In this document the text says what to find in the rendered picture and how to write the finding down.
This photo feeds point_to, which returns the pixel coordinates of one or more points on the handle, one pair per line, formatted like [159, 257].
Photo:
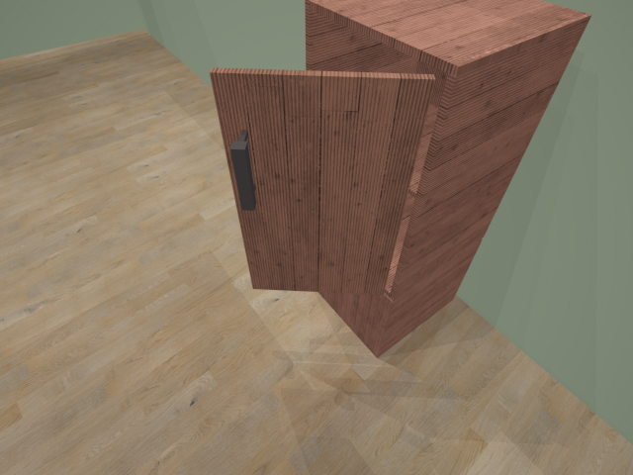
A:
[243, 173]

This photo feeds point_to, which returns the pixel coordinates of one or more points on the cupboard door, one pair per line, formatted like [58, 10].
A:
[332, 155]

